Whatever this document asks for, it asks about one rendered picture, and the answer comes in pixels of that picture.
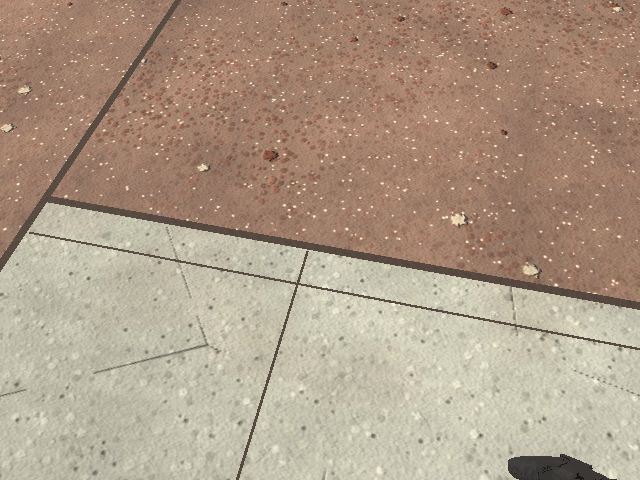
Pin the right robot hand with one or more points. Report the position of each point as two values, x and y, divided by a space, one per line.
552 468

